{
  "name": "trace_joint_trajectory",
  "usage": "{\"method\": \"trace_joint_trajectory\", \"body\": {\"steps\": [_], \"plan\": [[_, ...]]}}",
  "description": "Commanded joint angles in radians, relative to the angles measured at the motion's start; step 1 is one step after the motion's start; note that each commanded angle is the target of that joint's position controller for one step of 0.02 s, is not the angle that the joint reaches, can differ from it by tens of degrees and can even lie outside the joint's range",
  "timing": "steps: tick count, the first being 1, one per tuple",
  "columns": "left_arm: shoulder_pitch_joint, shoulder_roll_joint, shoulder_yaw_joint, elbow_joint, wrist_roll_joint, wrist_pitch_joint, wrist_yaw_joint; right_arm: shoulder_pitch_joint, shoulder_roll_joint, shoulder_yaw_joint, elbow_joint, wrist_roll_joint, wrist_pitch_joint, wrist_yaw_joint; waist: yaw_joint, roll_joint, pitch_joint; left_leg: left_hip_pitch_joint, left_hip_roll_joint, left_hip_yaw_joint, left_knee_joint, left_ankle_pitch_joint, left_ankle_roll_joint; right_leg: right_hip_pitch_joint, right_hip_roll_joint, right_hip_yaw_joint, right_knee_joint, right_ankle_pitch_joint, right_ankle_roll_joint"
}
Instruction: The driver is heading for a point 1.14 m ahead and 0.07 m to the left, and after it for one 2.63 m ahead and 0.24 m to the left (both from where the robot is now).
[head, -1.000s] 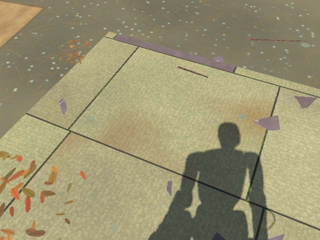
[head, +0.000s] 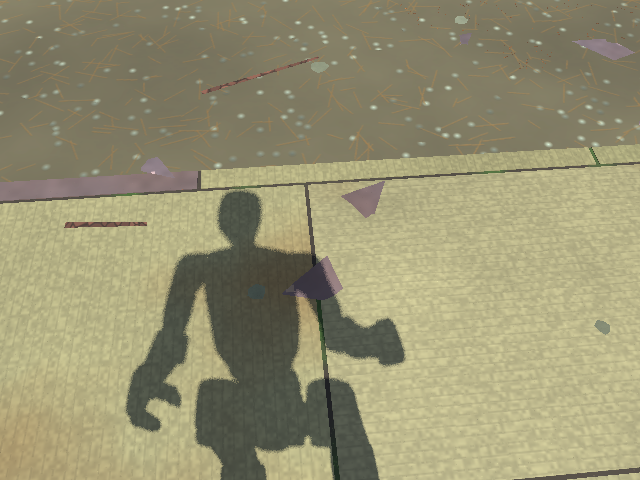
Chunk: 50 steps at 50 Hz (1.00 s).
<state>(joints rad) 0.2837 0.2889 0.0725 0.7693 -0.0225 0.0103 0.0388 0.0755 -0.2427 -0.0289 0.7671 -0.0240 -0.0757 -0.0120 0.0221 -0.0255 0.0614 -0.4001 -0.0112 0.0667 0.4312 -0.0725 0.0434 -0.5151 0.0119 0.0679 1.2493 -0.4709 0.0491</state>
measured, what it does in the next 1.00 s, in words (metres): steps on the spot: right foot, then left foot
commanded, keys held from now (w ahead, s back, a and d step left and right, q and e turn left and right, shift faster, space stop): e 0.06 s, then no key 0.94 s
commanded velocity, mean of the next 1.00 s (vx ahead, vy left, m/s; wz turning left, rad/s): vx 0.03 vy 0.00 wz -0.17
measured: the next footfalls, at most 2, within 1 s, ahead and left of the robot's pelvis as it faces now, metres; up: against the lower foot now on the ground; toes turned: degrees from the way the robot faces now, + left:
right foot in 0.28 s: +0.10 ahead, -0.15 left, +0.00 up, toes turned -7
left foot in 0.58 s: +0.10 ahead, +0.09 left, +0.00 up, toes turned -7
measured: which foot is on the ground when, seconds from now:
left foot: down 0.00-0.28, up 0.30-0.56, down 0.58-1.00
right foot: up 0.00-0.26, down 0.28-1.00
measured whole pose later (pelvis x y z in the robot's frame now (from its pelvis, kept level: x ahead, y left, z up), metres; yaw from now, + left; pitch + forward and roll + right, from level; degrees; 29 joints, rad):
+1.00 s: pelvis +0.05 -0.03 +0.00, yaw -8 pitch -1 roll +0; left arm 0.22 0.21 0.06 0.89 0.01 0.00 0.03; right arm 0.18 -0.21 -0.01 1.00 -0.01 -0.01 -0.03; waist -0.01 0.00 0.04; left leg -0.20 0.02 0.01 0.53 -0.30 -0.01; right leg -0.24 0.01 0.00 0.53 -0.26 -0.01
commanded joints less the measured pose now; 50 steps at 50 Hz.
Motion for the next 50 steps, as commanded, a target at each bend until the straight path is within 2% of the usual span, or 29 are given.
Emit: {"method": "trace_joint_trajectory", "body": {"steps": [1, 3, 5, 7, 10, 12, 13, 14, 15, 16, 17, 18, 20, 22, 24, 26, 28, 29, 30, 31, 32, 33, 34, 36, 44, 50], "plan": [[0.106, 0.014, 0.007, -0.069, 0.001, 0.015, 0.008, -0.002, -0.133, -0.036, -0.038, -0.007, -0.008, -0.004, 0.015, 0.134, -0.130, 0.108, 0.272, -0.164, -0.193, 0.279, 0.226, -0.011, -0.069, -0.020, -0.093, 0.051, 0.010], [0.061, 0.022, 0.006, -0.103, 0.009, 0.015, 0.003, 0.008, -0.164, -0.049, -0.032, 0.003, -0.003, -0.011, 0.007, 0.115, -0.171, 0.156, 0.318, -0.155, -0.197, 0.311, 0.251, -0.016, -0.092, -0.018, -0.177, 0.099, 0.006], [0.029, 0.029, 0.003, -0.121, 0.012, 0.016, -0.006, -0.002, -0.178, -0.053, -0.033, 0.011, 0.011, -0.015, 0.001, 0.107, -0.195, 0.151, 0.318, -0.128, -0.205, 0.239, 0.249, 0.039, -0.096, -0.024, -0.270, 0.157, -0.006], [0.004, 0.038, 0.002, -0.132, 0.012, 0.021, -0.015, -0.012, -0.189, -0.055, -0.030, 0.019, 0.026, -0.011, -0.003, 0.123, -0.186, 0.127, 0.301, -0.092, -0.208, 0.136, 0.234, 0.102, -0.079, -0.049, -0.361, 0.183, -0.018], [-0.041, 0.050, 0.001, -0.155, 0.017, 0.024, -0.026, 0.018, -0.203, -0.057, -0.009, 0.036, 0.042, -0.002, -0.020, 0.137, -0.164, 0.156, 0.305, -0.096, -0.178, 0.018, 0.210, 0.150, -0.053, -0.074, -0.507, 0.169, -0.044], [-0.011, 0.046, 0.003, -0.146, 0.021, 0.019, -0.034, 0.017, -0.191, -0.050, 0.002, 0.049, 0.052, 0.000, 0.007, 0.130, -0.161, 0.149, 0.283, -0.080, -0.100, -0.016, 0.163, 0.261, -0.019, -0.112, -0.708, 0.251, -0.079], [0.004, 0.065, 0.011, -0.140, 0.026, 0.017, -0.033, 0.055, -0.156, -0.038, 0.020, 0.050, 0.055, 0.002, 0.009, 0.116, -0.160, 0.120, 0.246, -0.060, -0.041, -0.053, 0.109, 0.339, -0.009, -0.101, -0.805, 0.296, -0.103], [0.013, 0.125, 0.023, -0.155, 0.033, 0.017, -0.024, 0.093, -0.098, -0.018, 0.025, 0.031, 0.053, 0.009, -0.011, -0.009, -0.178, 0.040, 0.173, 0.013, 0.112, -0.179, 0.017, 0.438, -0.150, 0.080, -0.894, 0.445, -0.147], [-0.058, 0.196, 0.026, -0.200, 0.045, 0.021, -0.012, 0.108, -0.047, 0.001, -0.005, -0.005, 0.047, 0.018, -0.071, -0.249, -0.151, -0.141, 0.051, 0.080, 0.280, -0.454, -0.072, 0.456, -0.346, 0.313, -0.913, 0.634, -0.279], [-0.024, 0.158, 0.021, -0.189, 0.063, 0.004, -0.016, 0.031, -0.130, -0.025, -0.013, 0.005, 0.050, 0.007, 0.011, -0.197, -0.158, -0.140, 0.061, -0.034, 0.443, -0.537, -0.084, 0.348, -0.384, 0.339, -0.945, 0.583, -0.370], [-0.053, 0.131, 0.011, -0.181, 0.066, -0.014, -0.022, 0.035, -0.160, -0.039, -0.008, 0.027, 0.058, 0.003, -0.012, -0.154, -0.135, -0.142, 0.069, -0.069, 0.521, -0.497, -0.082, 0.323, -0.335, 0.277, -0.946, 0.565, -0.350], [-0.097, 0.113, 0.007, -0.176, 0.055, -0.028, -0.026, 0.067, -0.151, -0.043, 0.017, 0.030, 0.068, -0.002, -0.035, -0.125, -0.133, -0.138, 0.075, -0.082, 0.543, -0.443, -0.084, 0.321, -0.283, 0.210, -0.936, 0.561, -0.305], [-0.153, 0.082, -0.005, -0.172, 0.040, -0.043, -0.027, 0.105, -0.142, -0.048, 0.049, 0.017, 0.083, -0.011, -0.058, -0.103, -0.141, -0.086, 0.077, -0.090, 0.566, -0.358, -0.101, 0.296, -0.243, 0.133, -0.915, 0.687, -0.271], [-0.165, 0.058, -0.012, -0.160, 0.041, -0.043, -0.026, 0.112, -0.105, -0.037, 0.056, 0.023, 0.083, -0.011, -0.065, -0.091, -0.158, -0.024, 0.071, -0.080, 0.482, -0.323, -0.111, 0.298, -0.211, 0.083, -0.894, 0.743, -0.264], [-0.142, 0.054, -0.011, -0.141, 0.039, -0.038, -0.024, 0.069, -0.079, -0.024, 0.046, 0.027, 0.081, -0.011, -0.033, -0.102, -0.161, 0.011, 0.065, -0.070, 0.357, -0.326, -0.110, 0.333, -0.210, 0.089, -0.874, 0.725, -0.272], [-0.125, 0.059, -0.010, -0.121, 0.037, -0.031, -0.021, 0.057, -0.085, -0.021, 0.043, 0.030, 0.081, -0.009, -0.016, -0.112, -0.166, 0.048, 0.057, -0.063, 0.252, -0.322, -0.105, 0.360, -0.225, 0.125, -0.864, 0.684, -0.286], [-0.141, 0.048, -0.015, -0.104, 0.024, -0.026, -0.019, 0.093, -0.079, -0.017, 0.062, 0.027, 0.078, -0.005, -0.048, -0.098, -0.154, 0.150, 0.044, -0.046, 0.030, -0.149, -0.085, 0.336, -0.201, 0.124, -0.844, 0.597, -0.254], [-0.116, 0.041, -0.017, -0.089, 0.020, -0.030, -0.021, 0.107, -0.094, -0.016, 0.071, 0.013, 0.075, -0.002, -0.049, -0.075, -0.155, 0.227, 0.058, -0.070, -0.033, -0.016, -0.069, 0.306, -0.176, 0.121, -0.844, 0.519, -0.213], [-0.093, 0.025, -0.023, -0.079, 0.031, -0.037, -0.023, 0.128, -0.136, -0.021, 0.074, 0.000, 0.074, -0.004, -0.034, -0.022, -0.163, 0.293, 0.122, -0.136, -0.030, 0.135, -0.048, 0.268, -0.133, 0.096, -0.819, 0.405, -0.165], [-0.049, 0.033, -0.015, -0.078, 0.041, -0.044, -0.030, 0.110, -0.202, -0.040, 0.091, 0.015, 0.076, -0.004, 0.026, 0.106, -0.138, 0.261, 0.130, -0.124, 0.028, 0.098, -0.010, 0.250, -0.058, 0.028, -0.827, 0.317, -0.130], [-0.094, 0.040, -0.015, -0.070, 0.049, -0.042, -0.027, 0.090, -0.145, -0.032, 0.091, 0.026, 0.072, 0.001, -0.010, 0.121, -0.117, 0.169, 0.115, -0.129, 0.000, -0.055, 0.008, 0.302, -0.030, -0.011, -0.807, 0.285, -0.098], [-0.131, 0.046, -0.010, -0.071, 0.042, -0.038, -0.022, 0.077, -0.111, -0.022, 0.093, 0.020, 0.067, 0.002, -0.020, 0.109, -0.088, 0.128, 0.107, -0.130, -0.022, -0.122, -0.001, 0.314, -0.029, -0.016, -0.793, 0.285, -0.092], [-0.142, 0.034, -0.010, -0.068, 0.037, -0.033, -0.015, 0.067, -0.107, -0.019, 0.098, 0.012, 0.061, 0.000, -0.021, 0.102, -0.082, 0.110, 0.100, -0.125, -0.029, -0.138, -0.013, 0.323, -0.034, -0.016, -0.786, 0.309, -0.094], [-0.128, 0.026, -0.007, -0.055, 0.037, -0.021, -0.011, 0.078, -0.097, -0.015, 0.114, 0.013, 0.049, -0.004, -0.023, 0.095, -0.069, 0.111, 0.090, -0.115, -0.026, -0.143, -0.026, 0.322, -0.038, -0.009, -0.787, 0.339, -0.101], [-0.089, 0.014, 0.003, 0.025, 0.032, -0.026, -0.009, 0.103, -0.091, -0.009, 0.168, 0.018, 0.050, -0.018, -0.034, 0.034, -0.054, 0.132, 0.072, -0.103, -0.012, -0.150, -0.024, 0.316, -0.038, -0.015, -0.795, 0.353, -0.090], [-0.061, 0.013, 0.005, 0.089, 0.028, -0.027, -0.001, 0.117, -0.078, -0.006, 0.206, 0.020, 0.054, -0.020, -0.033, 0.021, -0.046, 0.138, 0.060, -0.094, -0.014, -0.140, -0.023, 0.324, -0.039, -0.019, -0.801, 0.358, -0.085]]}}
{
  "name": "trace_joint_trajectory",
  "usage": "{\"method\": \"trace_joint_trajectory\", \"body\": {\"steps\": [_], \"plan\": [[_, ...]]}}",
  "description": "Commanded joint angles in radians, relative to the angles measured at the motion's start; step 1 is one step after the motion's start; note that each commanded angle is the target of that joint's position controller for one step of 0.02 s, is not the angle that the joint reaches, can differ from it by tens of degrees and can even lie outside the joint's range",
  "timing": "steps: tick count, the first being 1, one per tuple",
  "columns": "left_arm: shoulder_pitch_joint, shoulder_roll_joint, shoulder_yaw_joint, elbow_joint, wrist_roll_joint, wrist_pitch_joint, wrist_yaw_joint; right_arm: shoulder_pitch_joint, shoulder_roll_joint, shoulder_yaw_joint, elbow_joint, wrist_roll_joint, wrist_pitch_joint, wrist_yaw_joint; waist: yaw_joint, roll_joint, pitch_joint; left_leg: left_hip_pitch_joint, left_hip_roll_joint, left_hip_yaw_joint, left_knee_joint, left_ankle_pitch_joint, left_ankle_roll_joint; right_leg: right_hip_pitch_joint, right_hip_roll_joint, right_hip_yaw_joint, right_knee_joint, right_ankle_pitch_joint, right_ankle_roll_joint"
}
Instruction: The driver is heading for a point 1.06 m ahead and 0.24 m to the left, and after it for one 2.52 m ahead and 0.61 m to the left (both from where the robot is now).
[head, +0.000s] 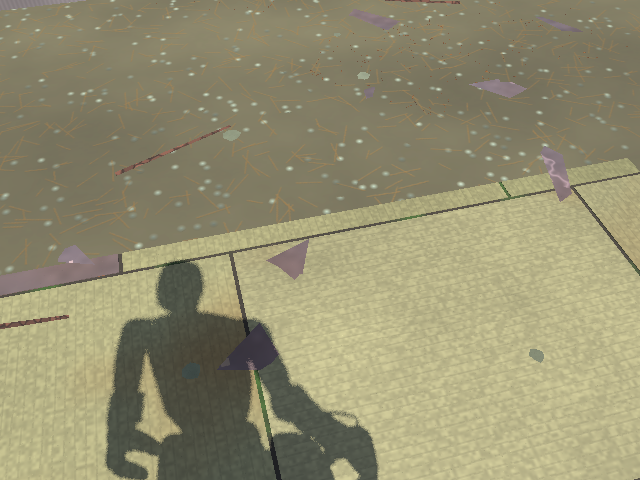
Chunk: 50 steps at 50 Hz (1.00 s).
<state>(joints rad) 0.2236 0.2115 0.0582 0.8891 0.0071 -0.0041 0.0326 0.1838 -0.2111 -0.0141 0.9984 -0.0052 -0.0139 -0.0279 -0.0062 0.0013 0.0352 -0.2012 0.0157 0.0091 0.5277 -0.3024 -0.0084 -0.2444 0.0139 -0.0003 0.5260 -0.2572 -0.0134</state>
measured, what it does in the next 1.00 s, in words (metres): walks ahead: left foot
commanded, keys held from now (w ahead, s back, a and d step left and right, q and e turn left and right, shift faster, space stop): no key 0.08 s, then w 0.92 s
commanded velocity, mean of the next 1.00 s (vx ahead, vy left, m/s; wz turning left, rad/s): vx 0.34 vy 0.00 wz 0.00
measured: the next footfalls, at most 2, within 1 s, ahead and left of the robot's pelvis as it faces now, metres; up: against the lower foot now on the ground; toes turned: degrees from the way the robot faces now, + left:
left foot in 0.78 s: +0.44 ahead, +0.12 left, +0.00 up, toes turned +2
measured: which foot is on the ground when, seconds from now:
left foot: down 0.00-0.40, up 0.42-0.76, down 0.78-1.00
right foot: down 0.00-0.80, up 0.82-1.00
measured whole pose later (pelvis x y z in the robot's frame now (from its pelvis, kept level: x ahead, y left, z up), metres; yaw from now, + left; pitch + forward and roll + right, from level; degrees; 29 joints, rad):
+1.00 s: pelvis +0.36 +0.05 +0.01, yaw +0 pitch +0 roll +1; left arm 0.22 0.26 0.06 0.93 -0.02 -0.09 0.02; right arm 0.25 -0.24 -0.05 0.96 -0.01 -0.10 0.04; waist -0.03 -0.04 0.03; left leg -0.23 -0.08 0.07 0.35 -0.12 0.09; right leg -0.56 -0.11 0.05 1.16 -0.26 -0.06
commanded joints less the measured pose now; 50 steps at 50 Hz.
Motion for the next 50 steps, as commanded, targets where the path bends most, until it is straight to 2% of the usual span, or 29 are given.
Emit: {"method": "trace_joint_trajectory", "body": {"steps": [1, 4, 6, 8, 12, 14, 16, 17, 18, 19, 20, 21, 22, 23, 24, 27, 30, 32, 35, 37, 39, 40, 41, 42, 43, 44, 45, 47, 50], "plan": [[0.002, 0.090, 0.019, -0.021, -0.002, -0.012, 0.007, 0.012, -0.107, -0.021, -0.019, 0.001, -0.007, -0.005, -0.005, -0.006, -0.018, -0.060, 0.031, -0.035, -0.111, 0.091, 0.029, 0.054, -0.041, 0.048, -0.079, 0.144, -0.022], [0.010, 0.087, 0.018, 0.008, -0.003, -0.012, 0.010, 0.021, -0.101, -0.020, -0.002, 0.002, -0.006, -0.007, -0.004, -0.005, -0.013, -0.057, 0.026, -0.031, -0.114, 0.096, 0.028, 0.055, -0.041, 0.046, -0.083, 0.143, -0.022], [0.044, 0.101, 0.026, 0.037, -0.013, -0.008, 0.012, 0.056, -0.113, -0.028, 0.020, 0.013, -0.001, -0.010, -0.002, 0.004, -0.014, -0.075, 0.002, -0.015, -0.104, -0.180, 0.054, 0.036, -0.009, 0.019, -0.068, -0.184, -0.040], [0.043, 0.105, 0.028, 0.037, -0.023, -0.017, 0.014, 0.055, -0.121, -0.032, 0.007, 0.023, -0.008, -0.014, -0.001, 0.011, 0.075, -0.145, 0.023, -0.058, -0.115, -0.423, 0.094, -0.072, -0.023, 0.051, -0.080, -0.446, -0.072], [0.024, 0.075, 0.023, 0.035, -0.035, -0.078, -0.004, 0.118, -0.131, -0.042, 0.013, 0.035, -0.060, -0.003, -0.019, 0.047, 0.091, -0.093, 0.108, -0.194, -0.145, -0.412, 0.157, -0.151, -0.042, 0.074, -0.018, -0.345, -0.092], [-0.009, 0.046, 0.016, 0.023, -0.038, -0.100, -0.018, 0.170, -0.156, -0.051, 0.025, 0.039, -0.072, 0.006, -0.030, 0.118, 0.078, -0.014, 0.189, -0.331, -0.232, -0.423, 0.208, -0.204, -0.008, 0.013, 0.077, -0.233, -0.082], [0.001, 0.029, 0.010, 0.025, -0.043, -0.113, -0.029, 0.158, -0.183, -0.059, 0.016, 0.043, -0.075, 0.011, -0.003, 0.172, 0.095, -0.014, 0.270, -0.440, -0.285, -0.373, 0.250, -0.189, -0.003, -0.023, 0.113, -0.153, -0.095], [0.042, 0.032, 0.011, 0.042, -0.044, -0.117, -0.032, 0.122, -0.180, -0.058, 0.001, 0.045, -0.076, 0.013, 0.027, 0.161, 0.098, -0.049, 0.259, -0.411, -0.251, -0.281, 0.237, -0.120, -0.005, -0.020, 0.061, -0.141, -0.107], [0.127, 0.048, 0.018, 0.077, -0.045, -0.120, -0.033, 0.062, -0.165, -0.053, -0.023, 0.046, -0.077, 0.016, 0.074, 0.127, 0.084, -0.111, 0.210, -0.324, -0.180, -0.143, 0.199, 0.003, -0.007, -0.003, -0.007, -0.114, -0.117], [0.257, 0.101, 0.036, 0.126, -0.045, -0.123, -0.031, -0.021, -0.137, -0.045, -0.064, 0.045, -0.085, 0.020, 0.129, 0.009, 0.056, -0.249, 0.099, -0.161, 0.015, 0.066, 0.131, 0.192, -0.059, 0.122, -0.095, -0.060, -0.150], [0.432, 0.221, 0.074, 0.181, -0.043, -0.121, -0.033, -0.066, -0.103, -0.038, -0.106, 0.036, -0.107, 0.022, 0.174, -0.255, -0.006, -0.492, -0.047, 0.038, 0.407, 0.150, 0.045, 0.473, -0.220, 0.427, -0.213, 0.079, -0.232], [0.447, 0.178, 0.054, 0.174, -0.021, -0.122, -0.045, -0.055, -0.114, -0.041, -0.109, 0.030, -0.121, 0.025, 0.157, -0.273, -0.027, -0.674, -0.062, -0.028, 0.620, -0.204, 0.042, 0.553, -0.361, 0.636, -0.259, 0.246, -0.288], [0.376, 0.115, 0.029, 0.154, -0.005, -0.123, -0.047, -0.044, -0.123, -0.044, -0.108, 0.047, -0.124, 0.034, 0.107, -0.140, 0.008, -0.747, -0.005, -0.086, 0.744, -0.210, 0.072, 0.535, -0.374, 0.576, -0.234, 0.283, -0.281], [0.320, 0.098, 0.018, 0.133, -0.004, -0.121, -0.048, -0.040, -0.106, -0.040, -0.107, 0.060, -0.122, 0.043, 0.079, -0.083, 0.017, -0.785, 0.028, -0.084, 0.788, -0.143, 0.092, 0.517, -0.355, 0.484, -0.245, 0.313, -0.265], [0.286, 0.094, 0.009, 0.126, -0.012, -0.114, -0.049, -0.059, -0.098, -0.039, -0.115, 0.055, -0.120, 0.047, 0.063, -0.037, 0.046, -0.813, 0.064, -0.066, 0.758, -0.077, 0.098, 0.489, -0.335, 0.397, -0.273, 0.346, -0.242], [0.260, 0.050, -0.017, 0.124, -0.011, -0.088, -0.038, -0.085, -0.066, -0.037, -0.131, 0.032, -0.103, 0.060, 0.036, -0.071, 0.060, -0.690, 0.096, -0.004, 0.601, 0.074, 0.068, 0.341, -0.239, 0.204, -0.349, 0.413, -0.177], [0.232, 0.102, -0.015, 0.106, -0.005, -0.085, -0.014, -0.232, -0.026, -0.016, -0.195, 0.021, -0.094, 0.065, 0.053, -0.066, 0.104, -0.491, 0.048, 0.058, 0.270, 0.274, 0.029, 0.129, -0.161, 0.079, -0.422, 0.367, -0.159], [0.272, 0.148, -0.004, 0.119, -0.013, -0.095, -0.006, -0.293, -0.040, -0.015, -0.225, 0.028, -0.088, 0.064, 0.061, -0.098, 0.109, -0.383, 0.019, 0.067, 0.134, 0.342, 0.029, 0.107, -0.185, 0.080, -0.475, 0.323, -0.164], [0.278, 0.154, 0.006, 0.137, -0.031, -0.100, -0.006, -0.317, -0.095, -0.028, -0.251, 0.037, -0.085, 0.068, 0.037, -0.102, 0.116, -0.368, 0.014, 0.032, 0.017, 0.353, 0.070, 0.235, -0.238, 0.070, -0.441, 0.393, -0.147], [0.259, 0.172, 0.015, 0.136, -0.020, -0.088, -0.008, -0.241, -0.137, -0.049, -0.238, 0.034, -0.088, 0.070, -0.016, -0.125, 0.032, -0.265, -0.022, 0.045, 0.015, 0.298, 0.105, 0.333, -0.257, 0.053, -0.306, 0.709, -0.121], [0.232, 0.166, 0.014, 0.125, -0.004, -0.066, -0.011, 0.030, -0.201, -0.089, -0.159, 0.039, -0.079, 0.061, -0.150, -0.134, -0.136, 0.074, -0.062, 0.072, 0.031, 0.244, 0.155, 0.275, -0.204, 0.006, 0.044, 0.923, -0.080], [0.242, 0.126, -0.003, 0.100, 0.011, -0.063, -0.015, 0.204, -0.266, -0.106, -0.123, 0.026, -0.073, 0.051, -0.192, -0.015, -0.268, 0.392, 0.133, -0.163, 0.055, 0.188, 0.215, 0.020, -0.146, -0.014, 0.376, 0.598, -0.055], [0.389, -0.041, -0.045, 0.104, -0.007, -0.085, -0.029, 0.259, -0.302, -0.107, -0.098, 0.006, -0.076, 0.062, -0.092, 0.288, -0.439, 0.644, 0.371, -0.706, -0.141, -0.128, 0.384, -0.311, 0.058, 0.053, 0.739, -0.234, -0.005], [0.316, 0.063, -0.023, 0.108, -0.034, -0.114, -0.037, 0.214, -0.212, -0.083, -0.099, 0.014, -0.081, 0.066, -0.120, 0.210, -0.369, 0.572, 0.341, -0.810, -0.268, -0.233, 0.344, -0.411, 0.023, 0.169, 0.873, -0.284, -0.034], [0.201, 0.126, -0.005, 0.064, -0.058, -0.129, -0.039, 0.113, -0.175, -0.072, -0.112, 0.020, -0.088, 0.065, -0.094, 0.156, -0.193, 0.413, 0.320, -0.643, -0.283, -0.179, 0.296, -0.485, -0.029, 0.129, 0.894, -0.202, -0.051], [0.135, 0.141, -0.003, 0.045, -0.052, -0.134, -0.029, 0.018, -0.156, -0.063, -0.133, 0.016, -0.096, 0.067, -0.058, 0.034, -0.124, 0.237, 0.290, -0.509, -0.306, -0.050, 0.269, -0.434, -0.088, 0.110, 0.841, -0.095, -0.058], [0.110, 0.139, 0.006, 0.040, -0.037, -0.129, -0.019, -0.032, -0.138, -0.059, -0.137, 0.002, -0.104, 0.072, -0.021, 0.005, -0.082, 0.101, 0.254, -0.408, -0.327, 0.064, 0.252, -0.378, -0.127, 0.097, 0.783, -0.035, -0.059], [0.160, 0.099, 0.009, 0.045, -0.029, -0.100, -0.012, -0.050, -0.104, -0.047, -0.122, -0.007, -0.109, 0.078, 0.035, 0.054, -0.075, -0.016, 0.203, -0.296, -0.378, 0.116, 0.245, -0.284, -0.166, 0.103, 0.713, 0.004, -0.060], [0.102, 0.095, 0.013, 0.017, -0.021, -0.076, -0.005, 0.006, -0.136, -0.051, -0.091, 0.000, -0.112, 0.063, 0.040, 0.054, -0.014, -0.079, 0.190, -0.220, -0.439, 0.123, 0.265, -0.342, -0.188, 0.080, 0.600, 0.052, -0.031]]}}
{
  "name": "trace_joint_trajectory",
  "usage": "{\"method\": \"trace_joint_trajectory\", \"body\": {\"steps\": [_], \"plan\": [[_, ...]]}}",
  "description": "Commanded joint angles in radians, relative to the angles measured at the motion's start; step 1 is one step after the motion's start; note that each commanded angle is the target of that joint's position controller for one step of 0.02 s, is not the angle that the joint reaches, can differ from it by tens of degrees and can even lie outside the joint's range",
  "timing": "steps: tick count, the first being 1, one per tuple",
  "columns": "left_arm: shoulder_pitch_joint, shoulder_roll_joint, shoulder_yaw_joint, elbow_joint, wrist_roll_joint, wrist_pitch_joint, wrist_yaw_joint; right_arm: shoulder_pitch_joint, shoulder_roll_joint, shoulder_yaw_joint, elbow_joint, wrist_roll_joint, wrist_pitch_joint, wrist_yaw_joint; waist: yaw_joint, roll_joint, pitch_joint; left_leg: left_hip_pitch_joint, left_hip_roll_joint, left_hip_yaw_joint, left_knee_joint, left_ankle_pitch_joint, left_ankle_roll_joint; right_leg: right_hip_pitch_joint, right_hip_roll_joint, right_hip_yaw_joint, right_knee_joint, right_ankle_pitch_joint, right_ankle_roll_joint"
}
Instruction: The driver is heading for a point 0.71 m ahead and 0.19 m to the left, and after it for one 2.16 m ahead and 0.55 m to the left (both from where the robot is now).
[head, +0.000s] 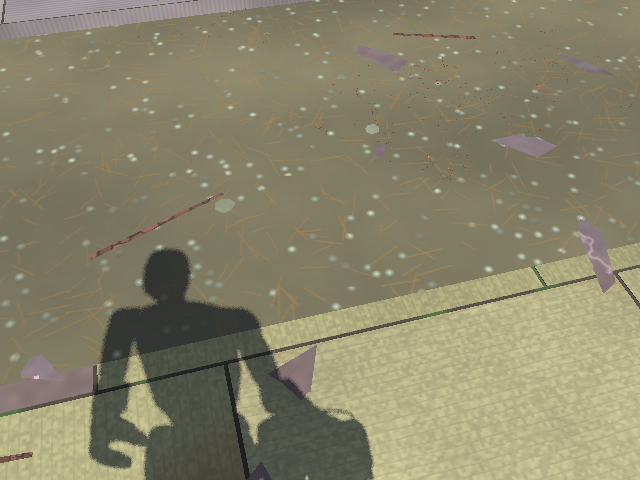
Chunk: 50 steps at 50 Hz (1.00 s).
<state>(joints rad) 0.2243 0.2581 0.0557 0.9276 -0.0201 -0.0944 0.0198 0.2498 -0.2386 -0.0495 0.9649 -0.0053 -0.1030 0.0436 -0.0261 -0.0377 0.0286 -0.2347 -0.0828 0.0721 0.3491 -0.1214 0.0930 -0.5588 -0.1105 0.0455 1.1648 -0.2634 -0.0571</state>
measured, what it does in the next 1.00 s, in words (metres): walks ahead, turning left: right foot, then left foot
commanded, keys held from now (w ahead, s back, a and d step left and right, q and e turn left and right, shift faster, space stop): w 0.32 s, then w+q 0.68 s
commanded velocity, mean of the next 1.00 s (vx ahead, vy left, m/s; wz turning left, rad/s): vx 0.50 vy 0.00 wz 0.27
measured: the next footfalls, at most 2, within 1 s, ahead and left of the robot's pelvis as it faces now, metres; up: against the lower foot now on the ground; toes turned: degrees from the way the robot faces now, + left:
right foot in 0.36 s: +0.39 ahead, -0.17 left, +0.00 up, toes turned -2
left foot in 0.92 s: +0.65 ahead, +0.11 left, +0.00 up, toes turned +20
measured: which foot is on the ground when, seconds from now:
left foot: down 0.00-0.36, up 0.38-0.90, down 0.92-1.00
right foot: up 0.00-0.34, down 0.36-0.94, up 0.96-1.00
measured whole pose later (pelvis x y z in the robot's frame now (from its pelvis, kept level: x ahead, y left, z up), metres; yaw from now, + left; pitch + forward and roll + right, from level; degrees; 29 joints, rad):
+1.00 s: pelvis +0.55 +0.01 -0.02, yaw +20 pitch +1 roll -1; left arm 0.25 0.27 0.06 0.92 -0.02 -0.09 0.01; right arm 0.12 -0.27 -0.09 0.76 0.02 -0.05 0.04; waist 0.01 0.00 0.07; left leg -0.47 -0.06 0.05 0.64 -0.20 0.12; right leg -0.21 -0.06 -0.05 1.15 -0.49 0.01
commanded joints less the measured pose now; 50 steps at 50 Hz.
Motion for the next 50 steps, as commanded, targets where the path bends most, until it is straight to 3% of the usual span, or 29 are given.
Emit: {"method": "trace_joint_trajectory", "body": {"steps": [1, 3, 7, 13, 16, 17, 18, 19, 20, 21, 22, 23, 24, 26, 29, 33, 36, 40, 43, 44, 45, 46, 47, 48, 49, 50], "plan": [[0.052, 0.057, 0.018, -0.040, 0.012, 0.016, 0.010, -0.038, -0.127, -0.019, -0.052, 0.000, -0.022, -0.017, 0.051, 0.082, 0.010, -0.033, 0.292, -0.277, -0.271, -0.049, 0.167, -0.079, -0.069, 0.032, -0.093, 0.107, 0.027], [-0.028, 0.062, 0.020, -0.066, 0.019, 0.013, 0.008, 0.011, -0.142, -0.022, -0.040, 0.002, -0.016, -0.032, 0.027, 0.069, 0.022, 0.017, 0.293, -0.259, -0.276, -0.013, 0.160, -0.154, -0.069, 0.028, -0.208, 0.217, 0.046], [-0.162, 0.040, 0.011, -0.102, 0.015, 0.000, -0.006, 0.085, -0.152, -0.020, -0.024, 0.013, -0.004, -0.045, -0.018, 0.076, 0.027, 0.075, 0.258, -0.175, -0.263, 0.058, 0.116, -0.130, -0.026, -0.015, -0.453, 0.389, 0.055], [-0.324, 0.040, -0.005, -0.165, -0.001, -0.014, -0.044, 0.187, -0.165, -0.025, 0.018, 0.020, 0.024, -0.048, -0.067, 0.083, 0.063, 0.262, 0.317, -0.167, -0.183, 0.100, 0.109, -0.144, 0.015, -0.037, -0.629, 0.310, 0.039], [-0.269, 0.081, 0.006, -0.167, -0.004, -0.024, -0.058, 0.163, -0.187, -0.035, 0.016, 0.023, 0.038, -0.052, -0.014, 0.121, 0.025, 0.318, 0.346, -0.172, -0.086, 0.295, 0.083, -0.024, 0.052, -0.058, -0.675, 0.195, -0.003], [-0.179, 0.111, 0.022, -0.145, -0.001, -0.028, -0.056, 0.142, -0.187, -0.034, 0.009, 0.024, 0.042, -0.051, 0.042, 0.127, -0.030, 0.297, 0.319, -0.157, 0.023, 0.465, 0.067, 0.126, 0.086, -0.082, -0.701, 0.186, -0.025], [0.004, 0.166, 0.049, -0.091, 0.003, -0.030, -0.048, 0.132, -0.160, -0.023, -0.002, 0.018, 0.044, -0.050, 0.124, 0.112, -0.145, 0.205, 0.261, -0.123, 0.228, 0.517, 0.039, 0.392, 0.080, -0.069, -0.690, 0.208, -0.061], [0.207, 0.256, 0.071, -0.058, 0.019, -0.028, -0.035, 0.136, -0.114, -0.002, -0.037, -0.004, 0.039, -0.049, 0.181, -0.025, -0.323, -0.028, 0.180, -0.073, 0.572, 0.201, 0.000, 0.725, -0.145, 0.180, -0.662, 0.216, -0.130], [0.233, 0.285, 0.075, -0.037, 0.023, -0.021, -0.042, 0.263, 0.011, 0.029, -0.032, 0.018, 0.016, -0.040, 0.108, -0.287, -0.440, -0.399, 0.016, -0.115, 0.864, -0.442, -0.046, 1.004, -0.335, 0.625, -0.797, 0.023, -0.263], [0.204, 0.174, 0.047, -0.050, 0.019, -0.023, -0.041, 0.185, -0.126, -0.003, -0.022, 0.047, -0.001, -0.042, 0.146, -0.150, -0.355, -0.495, 0.070, -0.231, 0.968, -0.439, -0.032, 0.931, -0.299, 0.600, -0.845, -0.052, -0.215], [0.118, 0.132, 0.033, -0.066, 0.018, -0.026, -0.036, 0.097, -0.168, -0.018, -0.051, 0.063, -0.008, -0.043, 0.131, -0.107, -0.217, -0.534, 0.118, -0.212, 0.967, -0.336, -0.021, 0.792, -0.268, 0.427, -0.862, 0.017, -0.164], [0.039, 0.107, 0.023, -0.077, 0.021, -0.029, -0.038, 0.062, -0.154, -0.019, -0.054, 0.057, -0.005, -0.051, 0.094, -0.029, -0.153, -0.484, 0.166, -0.192, 0.925, -0.244, -0.028, 0.651, -0.230, 0.312, -0.896, 0.110, -0.140], [-0.006, 0.079, 0.016, -0.078, 0.023, -0.031, -0.040, 0.050, -0.139, -0.026, -0.053, 0.044, 0.005, -0.056, 0.069, -0.023, -0.094, -0.450, 0.193, -0.190, 0.870, -0.187, -0.035, 0.551, -0.193, 0.219, -0.937, 0.153, -0.126], [-0.029, 0.057, 0.013, -0.064, 0.036, -0.036, -0.041, 0.089, -0.091, -0.028, -0.046, 0.045, 0.033, -0.051, 0.026, -0.057, -0.064, -0.367, 0.220, -0.189, 0.829, -0.129, -0.039, 0.451, -0.151, 0.104, -0.992, 0.204, -0.112], [-0.014, 0.087, 0.023, -0.042, 0.039, -0.041, -0.030, 0.057, -0.068, -0.032, -0.072, 0.041, 0.059, -0.051, 0.010, -0.030, -0.016, -0.426, 0.224, -0.192, 0.781, -0.052, -0.052, 0.415, -0.147, -0.013, -1.028, 0.321, -0.123], [0.003, 0.110, 0.030, -0.030, 0.041, -0.032, -0.008, -0.045, -0.063, -0.033, -0.120, 0.030, 0.056, -0.038, 0.026, -0.016, 0.020, -0.477, 0.212, -0.175, 0.567, 0.130, -0.066, 0.440, -0.128, -0.129, -1.050, 0.354, -0.107], [0.041, 0.133, 0.035, -0.021, 0.031, -0.023, 0.004, -0.158, -0.045, -0.022, -0.164, 0.023, 0.052, -0.018, 0.066, 0.003, 0.052, -0.466, 0.202, -0.102, 0.420, 0.203, -0.057, 0.481, -0.135, -0.192, -1.059, 0.358, -0.096], [0.108, 0.152, 0.044, 0.002, 0.016, 0.006, 0.007, -0.264, -0.039, -0.015, -0.233, 0.026, 0.052, 0.008, 0.095, 0.009, 0.080, -0.525, 0.185, -0.048, 0.325, 0.125, -0.027, 0.645, -0.183, -0.234, -0.989, 0.461, -0.089], [0.076, 0.191, 0.056, -0.013, 0.006, 0.026, 0.013, -0.238, -0.075, -0.031, -0.264, 0.030, 0.057, 0.023, 0.044, -0.036, 0.026, -0.392, 0.112, 0.033, 0.305, -0.013, 0.020, 0.691, -0.192, -0.277, -0.844, 0.848, -0.061], [0.063, 0.206, 0.060, -0.020, 0.003, 0.034, 0.017, -0.176, -0.100, -0.045, -0.259, 0.033, 0.060, 0.023, 0.002, -0.059, -0.018, -0.297, 0.073, 0.059, 0.312, -0.065, 0.042, 0.689, -0.189, -0.285, -0.741, 0.999, -0.050], [0.043, 0.218, 0.062, -0.027, 0.001, 0.041, 0.018, -0.056, -0.142, -0.069, -0.235, 0.037, 0.062, 0.019, -0.068, -0.062, -0.083, -0.135, 0.033, 0.071, 0.278, -0.068, 0.072, 0.652, -0.170, -0.296, -0.572, 1.055, -0.033], [0.031, 0.213, 0.058, -0.038, 0.001, 0.041, 0.019, 0.110, -0.208, -0.105, -0.193, 0.037, 0.065, 0.003, -0.153, -0.022, -0.167, 0.140, 0.019, 0.018, 0.201, -0.012, 0.113, 0.503, -0.125, -0.306, -0.323, 0.905, 0.007], [0.067, 0.104, 0.029, -0.073, 0.037, 0.026, 0.013, 0.177, -0.307, -0.128, -0.171, 0.036, 0.073, -0.020, -0.108, 0.203, -0.229, 0.427, 0.240, -0.360, 0.178, -0.015, 0.200, 0.150, -0.011, -0.294, 0.025, 0.163, 0.056], [0.104, 0.049, 0.002, -0.120, 0.019, -0.020, -0.004, 0.153, -0.333, -0.119, -0.210, 0.023, 0.054, -0.012, -0.041, 0.276, -0.385, 0.636, 0.424, -0.925, -0.006, -0.166, 0.384, -0.134, 0.170, -0.050, 0.267, -0.357, 0.077], [-0.033, 0.130, 0.021, -0.147, -0.019, -0.054, -0.018, 0.158, -0.245, -0.095, -0.208, 0.016, 0.043, -0.007, -0.099, 0.149, -0.325, 0.616, 0.402, -0.847, -0.069, -0.154, 0.317, -0.249, 0.111, 0.060, 0.288, -0.288, 0.052], [-0.071, 0.135, 0.021, -0.162, -0.030, -0.069, -0.023, 0.108, -0.200, -0.084, -0.209, 0.021, 0.033, -0.007, -0.073, 0.114, -0.200, 0.485, 0.366, -0.683, -0.064, -0.084, 0.274, -0.273, 0.066, 0.047, 0.215, -0.191, 0.028]]}}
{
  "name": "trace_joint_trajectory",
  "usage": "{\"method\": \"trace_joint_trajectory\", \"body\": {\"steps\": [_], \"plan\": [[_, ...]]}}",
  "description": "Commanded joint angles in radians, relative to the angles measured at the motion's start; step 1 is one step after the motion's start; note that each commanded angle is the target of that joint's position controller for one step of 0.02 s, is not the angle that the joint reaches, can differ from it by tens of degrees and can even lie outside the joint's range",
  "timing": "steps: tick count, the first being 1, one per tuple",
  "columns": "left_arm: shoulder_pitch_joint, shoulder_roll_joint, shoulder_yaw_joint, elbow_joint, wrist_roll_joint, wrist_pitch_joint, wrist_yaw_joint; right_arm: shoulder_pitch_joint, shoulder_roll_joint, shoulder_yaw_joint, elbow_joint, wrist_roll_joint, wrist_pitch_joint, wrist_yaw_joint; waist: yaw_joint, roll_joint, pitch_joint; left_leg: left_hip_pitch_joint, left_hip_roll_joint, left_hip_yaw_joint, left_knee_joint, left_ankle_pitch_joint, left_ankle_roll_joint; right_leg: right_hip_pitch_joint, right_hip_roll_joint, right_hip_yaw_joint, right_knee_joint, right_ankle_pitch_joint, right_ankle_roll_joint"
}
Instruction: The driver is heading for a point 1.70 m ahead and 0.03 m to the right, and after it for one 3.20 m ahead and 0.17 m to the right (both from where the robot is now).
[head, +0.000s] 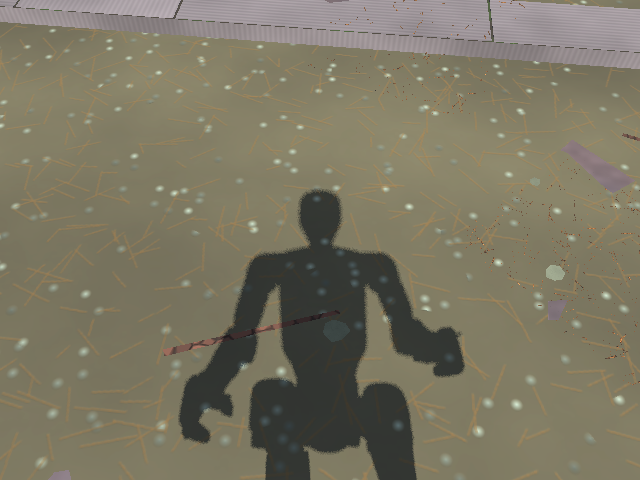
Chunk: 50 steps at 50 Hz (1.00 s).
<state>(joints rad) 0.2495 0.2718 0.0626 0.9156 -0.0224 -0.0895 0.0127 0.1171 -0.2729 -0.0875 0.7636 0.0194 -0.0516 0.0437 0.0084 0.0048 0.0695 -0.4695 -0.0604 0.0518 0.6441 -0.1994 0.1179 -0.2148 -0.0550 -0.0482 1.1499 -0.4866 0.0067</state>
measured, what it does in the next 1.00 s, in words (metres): walks ahead: right foot, then left foot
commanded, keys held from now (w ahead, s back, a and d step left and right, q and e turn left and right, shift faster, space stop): w+q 0.20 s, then w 0.80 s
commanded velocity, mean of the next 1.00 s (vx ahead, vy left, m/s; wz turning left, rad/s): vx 0.50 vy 0.00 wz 0.25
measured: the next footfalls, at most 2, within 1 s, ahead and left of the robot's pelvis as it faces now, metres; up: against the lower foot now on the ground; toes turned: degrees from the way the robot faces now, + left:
right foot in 0.44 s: +0.44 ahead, -0.10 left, +0.00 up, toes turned +13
left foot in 0.96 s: +0.67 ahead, +0.20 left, +0.00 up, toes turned +14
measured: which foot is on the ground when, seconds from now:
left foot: down 0.00-0.46, up 0.48-0.94, down 0.96-1.00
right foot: up 0.00-0.42, down 0.44-0.96, up 0.98-1.00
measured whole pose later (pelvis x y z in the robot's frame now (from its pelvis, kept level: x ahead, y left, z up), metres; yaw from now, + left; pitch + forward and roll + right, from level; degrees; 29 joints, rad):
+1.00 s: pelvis +0.56 +0.07 +0.01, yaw +13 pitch +3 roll -1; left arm 0.38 0.29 0.05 0.91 -0.01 -0.06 0.00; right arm 0.04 -0.25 -0.04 0.67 0.00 -0.09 0.03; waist 0.07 -0.01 0.02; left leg -0.48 0.00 0.03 0.55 -0.12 0.06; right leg -0.14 0.00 0.03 0.79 -0.49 -0.02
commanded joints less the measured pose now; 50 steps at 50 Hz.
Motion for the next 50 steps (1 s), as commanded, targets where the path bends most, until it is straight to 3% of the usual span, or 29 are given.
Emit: {"method": "trace_joint_trajectory", "body": {"steps": [1, 2, 3, 5, 7, 12, 14, 17, 19, 20, 21, 22, 23, 24, 25, 26, 27, 28, 31, 33, 36, 38, 42, 45, 46, 47, 48, 49, 50], "plan": [[-0.089, 0.115, 0.016, -0.132, -0.006, -0.076, -0.006, 0.160, -0.137, -0.037, -0.025, 0.001, -0.024, -0.007, -0.054, -0.021, -0.176, 0.562, 0.294, -0.544, -0.360, 0.085, 0.208, -0.551, -0.035, 0.137, 0.139, 0.104, -0.035], [-0.077, 0.131, 0.028, -0.126, 0.015, -0.066, 0.000, 0.107, -0.104, -0.026, -0.041, -0.001, -0.026, -0.009, -0.019, -0.017, -0.141, 0.446, 0.258, -0.464, -0.372, 0.181, 0.187, -0.478, -0.061, 0.135, 0.062, 0.144, -0.025], [-0.058, 0.134, 0.033, -0.127, 0.020, -0.050, -0.001, 0.089, -0.093, -0.019, -0.053, -0.009, -0.026, -0.014, 0.006, 0.001, -0.135, 0.376, 0.238, -0.432, -0.394, 0.225, 0.181, -0.419, -0.075, 0.139, 0.028, 0.171, -0.015], [-0.062, 0.108, 0.031, -0.142, 0.032, -0.027, 0.000, 0.107, -0.115, -0.024, -0.053, -0.004, -0.030, -0.025, 0.018, 0.008, -0.121, 0.304, 0.218, -0.386, -0.416, 0.313, 0.187, -0.393, -0.074, 0.119, -0.056, 0.201, 0.018], [-0.128, 0.088, 0.025, -0.171, 0.040, -0.017, 0.005, 0.144, -0.147, -0.032, -0.048, -0.002, -0.030, -0.041, 0.002, 0.016, -0.097, 0.268, 0.194, -0.340, -0.426, 0.349, 0.177, -0.416, -0.057, 0.101, -0.172, 0.293, 0.045], [-0.291, 0.052, 0.006, -0.222, 0.027, -0.026, -0.012, 0.213, -0.140, -0.028, -0.037, 0.001, -0.015, -0.059, -0.069, 0.081, -0.073, 0.244, 0.136, -0.283, -0.408, 0.218, 0.103, -0.349, 0.012, 0.080, -0.540, 0.587, 0.049], [-0.332, 0.058, 0.003, -0.237, 0.021, -0.035, -0.024, 0.250, -0.133, -0.024, -0.017, 0.001, -0.016, -0.058, -0.094, 0.090, -0.064, 0.269, 0.163, -0.308, -0.399, 0.176, 0.097, -0.321, 0.020, 0.080, -0.594, 0.637, 0.036], [-0.360, 0.088, 0.008, -0.259, 0.020, -0.049, -0.040, 0.288, -0.130, -0.021, 0.003, -0.001, -0.010, -0.061, -0.101, 0.095, -0.050, 0.401, 0.221, -0.371, -0.328, 0.207, 0.094, -0.361, 0.024, 0.090, -0.655, 0.552, -0.003], [-0.324, 0.108, 0.014, -0.257, 0.019, -0.056, -0.044, 0.284, -0.143, -0.025, 0.007, -0.005, -0.003, -0.065, -0.076, 0.119, -0.050, 0.462, 0.250, -0.399, -0.282, 0.311, 0.081, -0.333, 0.034, 0.079, -0.675, 0.455, -0.035], [-0.259, 0.124, 0.022, -0.242, 0.021, -0.060, -0.043, 0.264, -0.146, -0.025, 0.002, -0.005, 0.000, -0.066, -0.037, 0.129, -0.076, 0.471, 0.236, -0.388, -0.224, 0.451, 0.068, -0.247, 0.055, 0.056, -0.703, 0.434, -0.059], [-0.141, 0.154, 0.038, -0.210, 0.028, -0.063, -0.038, 0.243, -0.130, -0.017, -0.007, -0.008, 0.001, -0.063, 0.022, 0.114, -0.155, 0.448, 0.184, -0.348, -0.091, 0.575, 0.044, -0.071, 0.053, 0.054, -0.715, 0.471, -0.095], [0.031, 0.201, 0.050, -0.187, 0.041, -0.063, -0.033, 0.224, -0.101, -0.001, -0.032, -0.020, 0.000, -0.060, 0.097, 0.047, -0.301, 0.306, 0.126, -0.296, 0.161, 0.446, 0.011, 0.208, -0.085, 0.197, -0.670, 0.503, -0.165], [0.162, 0.272, 0.074, -0.146, 0.047, -0.051, -0.037, 0.374, -0.031, 0.018, -0.030, 0.002, -0.014, -0.058, 0.064, -0.247, -0.435, -0.078, -0.037, -0.200, 0.535, -0.050, -0.075, 0.577, -0.295, 0.630, -0.727, 0.321, -0.334], [0.168, 0.188, 0.052, -0.133, 0.014, -0.047, -0.045, 0.375, -0.081, 0.018, -0.018, 0.010, -0.026, -0.055, 0.074, -0.269, -0.405, -0.238, -0.023, -0.255, 0.648, -0.373, -0.076, 0.594, -0.337, 0.824, -0.839, 0.132, -0.338], [0.102, 0.129, 0.036, -0.145, 0.003, -0.040, -0.041, 0.264, -0.142, 0.003, -0.034, 0.019, -0.029, -0.050, 0.083, -0.159, -0.239, -0.313, 0.033, -0.249, 0.698, -0.301, -0.072, 0.462, -0.307, 0.693, -0.854, 0.057, -0.291], [0.034, 0.113, 0.026, -0.161, 0.014, -0.029, -0.038, 0.184, -0.139, 0.006, -0.054, 0.010, -0.032, -0.049, 0.065, -0.064, -0.152, -0.297, 0.084, -0.198, 0.665, -0.216, -0.070, 0.316, -0.266, 0.568, -0.877, 0.112, -0.260], [-0.008, 0.096, 0.018, -0.164, 0.023, -0.024, -0.039, 0.138, -0.128, 0.004, -0.067, -0.007, -0.034, -0.048, 0.040, -0.034, -0.084, -0.277, 0.118, -0.172, 0.593, -0.160, -0.073, 0.195, -0.227, 0.488, -0.910, 0.206, -0.251], [-0.027, 0.080, 0.009, -0.166, 0.032, -0.027, -0.040, 0.144, -0.116, 0.000, -0.066, -0.013, -0.032, -0.047, 0.011, -0.048, -0.072, -0.226, 0.149, -0.167, 0.540, -0.124, -0.073, 0.126, -0.194, 0.428, -0.933, 0.288, -0.238], [-0.015, 0.098, 0.011, -0.146, 0.024, -0.034, -0.040, 0.168, -0.066, 0.011, -0.064, -0.012, -0.020, -0.048, -0.012, -0.090, -0.078, -0.181, 0.174, -0.130, 0.431, -0.084, -0.095, 0.059, -0.161, 0.315, -0.983, 0.446, -0.251], [0.005, 0.132, 0.020, -0.133, 0.019, -0.032, -0.032, 0.104, -0.054, 0.018, -0.088, -0.018, -0.021, -0.050, -0.001, -0.074, -0.068, -0.211, 0.184, -0.114, 0.319, 0.000, -0.114, 0.061, -0.158, 0.262, -1.006, 0.526, -0.257], [0.042, 0.147, 0.023, -0.116, 0.010, -0.020, -0.024, 0.008, -0.034, 0.029, -0.109, -0.017, -0.029, -0.043, 0.031, -0.067, -0.060, -0.178, 0.169, -0.089, 0.115, 0.177, -0.121, 0.068, -0.119, 0.172, -1.012, 0.569, -0.222], [0.082, 0.156, 0.023, -0.099, 0.003, -0.014, -0.022, -0.057, -0.027, 0.033, -0.123, -0.012, -0.033, -0.036, 0.057, -0.067, -0.049, -0.138, 0.145, -0.069, 0.008, 0.257, -0.122, 0.077, -0.110, 0.142, -1.006, 0.555, -0.207], [0.151, 0.164, 0.023, -0.063, -0.001, 0.005, -0.021, -0.161, -0.040, 0.033, -0.164, 0.000, -0.041, -0.016, 0.086, -0.075, -0.019, -0.151, 0.120, -0.064, -0.093, 0.233, -0.103, 0.185, -0.164, 0.166, -0.962, 0.550, -0.199], [0.144, 0.188, 0.030, -0.053, -0.002, 0.022, -0.013, -0.137, -0.073, 0.022, -0.170, -0.001, -0.049, -0.004, 0.043, -0.097, -0.038, -0.077, 0.095, -0.052, -0.147, 0.128, -0.062, 0.259, -0.196, 0.174, -0.880, 0.692, -0.172], [0.123, 0.196, 0.031, -0.055, -0.004, 0.027, -0.011, -0.059, -0.096, 0.009, -0.150, -0.005, -0.051, -0.006, -0.009, -0.100, -0.084, 0.046, 0.068, -0.026, -0.179, 0.126, -0.041, 0.253, -0.176, 0.147, -0.790, 0.844, -0.155], [0.117, 0.179, 0.024, -0.060, 0.000, 0.029, -0.009, 0.087, -0.143, -0.014, -0.106, -0.010, -0.050, -0.013, -0.076, -0.082, -0.180, 0.265, 0.063, -0.021, -0.183, 0.151, -0.008, 0.196, -0.128, 0.106, -0.622, 0.922, -0.128], [0.108, 0.133, 0.003, -0.091, 0.024, 0.025, -0.006, 0.280, -0.218, -0.036, -0.071, -0.024, -0.047, -0.026, -0.148, 0.019, -0.335, 0.577, 0.245, -0.217, -0.136, 0.212, 0.063, -0.009, -0.071, 0.060, -0.318, 0.680, -0.090], [0.235, 0.014, -0.034, -0.106, 0.021, 0.002, -0.014, 0.321, -0.291, -0.048, -0.050, -0.025, -0.040, -0.023, -0.081, 0.291, -0.454, 0.892, 0.460, -0.674, -0.227, 0.048, 0.227, -0.407, 0.103, 0.055, 0.017, -0.010, -0.031], [0.181, 0.118, -0.011, -0.091, 0.000, -0.017, -0.021, 0.334, -0.190, -0.025, -0.051, -0.011, -0.035, -0.022, -0.126, 0.206, -0.438, 0.875, 0.448, -0.755, -0.301, -0.098, 0.218, -0.533, 0.062, 0.168, 0.133, -0.099, -0.037]]}}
